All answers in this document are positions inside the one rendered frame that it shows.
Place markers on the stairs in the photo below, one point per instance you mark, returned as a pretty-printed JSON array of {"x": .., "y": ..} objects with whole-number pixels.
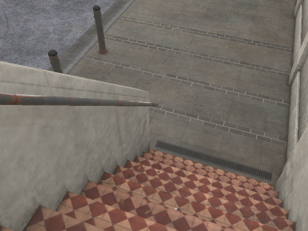
[{"x": 163, "y": 192}]

